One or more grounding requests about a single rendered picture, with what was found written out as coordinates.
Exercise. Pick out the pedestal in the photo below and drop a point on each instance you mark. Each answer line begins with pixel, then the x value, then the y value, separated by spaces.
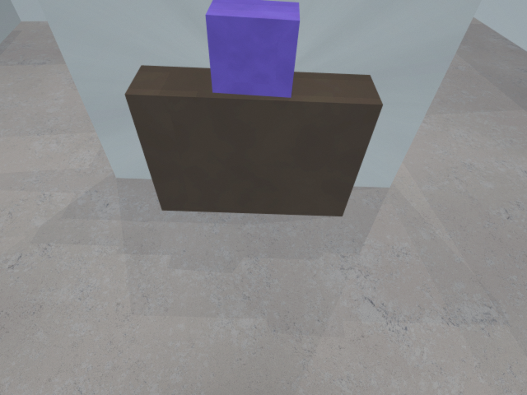
pixel 218 152

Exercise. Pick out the carton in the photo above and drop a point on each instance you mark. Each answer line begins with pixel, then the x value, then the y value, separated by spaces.
pixel 252 46

